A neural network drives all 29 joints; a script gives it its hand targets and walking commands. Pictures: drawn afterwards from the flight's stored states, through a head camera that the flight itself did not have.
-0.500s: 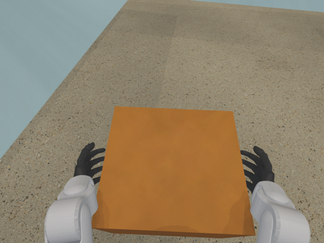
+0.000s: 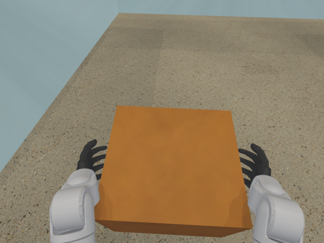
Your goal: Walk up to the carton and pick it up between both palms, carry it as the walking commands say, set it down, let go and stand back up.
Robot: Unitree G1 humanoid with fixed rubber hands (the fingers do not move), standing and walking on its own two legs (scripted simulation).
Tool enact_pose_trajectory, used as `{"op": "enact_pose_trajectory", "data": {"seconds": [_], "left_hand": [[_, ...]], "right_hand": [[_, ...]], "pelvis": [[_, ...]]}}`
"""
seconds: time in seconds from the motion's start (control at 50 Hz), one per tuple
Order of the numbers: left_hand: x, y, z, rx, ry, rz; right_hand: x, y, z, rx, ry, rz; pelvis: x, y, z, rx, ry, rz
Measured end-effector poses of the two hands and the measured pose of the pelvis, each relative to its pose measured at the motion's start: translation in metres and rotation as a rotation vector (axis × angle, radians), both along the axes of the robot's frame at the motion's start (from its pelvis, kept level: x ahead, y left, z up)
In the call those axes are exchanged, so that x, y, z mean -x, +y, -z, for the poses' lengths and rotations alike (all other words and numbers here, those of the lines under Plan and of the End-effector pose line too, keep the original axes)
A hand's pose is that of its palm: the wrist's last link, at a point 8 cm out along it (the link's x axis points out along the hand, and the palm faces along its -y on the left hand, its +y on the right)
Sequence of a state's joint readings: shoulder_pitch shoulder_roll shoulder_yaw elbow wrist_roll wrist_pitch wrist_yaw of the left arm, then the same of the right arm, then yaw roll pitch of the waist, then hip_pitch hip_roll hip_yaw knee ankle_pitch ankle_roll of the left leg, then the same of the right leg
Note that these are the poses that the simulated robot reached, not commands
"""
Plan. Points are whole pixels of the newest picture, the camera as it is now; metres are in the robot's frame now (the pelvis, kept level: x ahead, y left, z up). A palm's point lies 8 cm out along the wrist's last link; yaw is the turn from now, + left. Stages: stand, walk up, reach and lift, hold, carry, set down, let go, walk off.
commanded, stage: carry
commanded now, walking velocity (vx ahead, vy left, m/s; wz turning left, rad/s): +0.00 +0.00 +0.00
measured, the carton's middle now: (170, 173) +0.31 -0.01 +0.02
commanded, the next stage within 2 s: none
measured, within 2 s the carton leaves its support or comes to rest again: neither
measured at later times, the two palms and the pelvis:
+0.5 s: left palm (88, 180) +0.24 +0.16 +0.10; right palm (262, 181) +0.24 -0.20 +0.11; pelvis -0.01 -0.01 +0.00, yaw +1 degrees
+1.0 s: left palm (87, 183) +0.24 +0.17 +0.10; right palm (260, 182) +0.24 -0.20 +0.10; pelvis -0.02 -0.01 +0.00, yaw +1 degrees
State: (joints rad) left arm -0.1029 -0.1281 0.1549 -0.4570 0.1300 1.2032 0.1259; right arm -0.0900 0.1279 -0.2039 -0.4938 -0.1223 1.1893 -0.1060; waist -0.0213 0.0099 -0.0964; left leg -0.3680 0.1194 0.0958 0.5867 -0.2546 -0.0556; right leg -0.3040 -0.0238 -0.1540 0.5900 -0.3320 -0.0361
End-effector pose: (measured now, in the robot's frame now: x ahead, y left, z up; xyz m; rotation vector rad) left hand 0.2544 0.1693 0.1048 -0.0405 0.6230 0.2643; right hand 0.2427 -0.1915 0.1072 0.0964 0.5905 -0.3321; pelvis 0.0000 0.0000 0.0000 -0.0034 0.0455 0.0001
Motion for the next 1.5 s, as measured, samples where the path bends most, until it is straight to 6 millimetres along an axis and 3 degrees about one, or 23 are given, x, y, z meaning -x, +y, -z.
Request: {"op": "enact_pose_trajectory", "data": {"seconds": [0.22,0.72,1.5], "left_hand": [[0.009,-0.001,0.005,0.006,0.004,-0.036],[0.019,-0.007,0.003,0.009,0.006,-0.034],[0.013,-0.004,0.014,0.008,0.013,-0.018]], "right_hand": [[-0.005,-0.001,0.003,0.002,0.005,-0.035],[0.005,-0.007,0.0,-0.001,0.005,-0.034],[0.001,-0.005,0.01,0.008,0.012,-0.04]], "pelvis": [[0.005,-0.01,0.002,-0.009,-0.006,-0.01],[0.015,-0.015,0.001,-0.011,-0.009,-0.014],[0.015,-0.012,0.0,-0.016,-0.011,-0.012]]}}
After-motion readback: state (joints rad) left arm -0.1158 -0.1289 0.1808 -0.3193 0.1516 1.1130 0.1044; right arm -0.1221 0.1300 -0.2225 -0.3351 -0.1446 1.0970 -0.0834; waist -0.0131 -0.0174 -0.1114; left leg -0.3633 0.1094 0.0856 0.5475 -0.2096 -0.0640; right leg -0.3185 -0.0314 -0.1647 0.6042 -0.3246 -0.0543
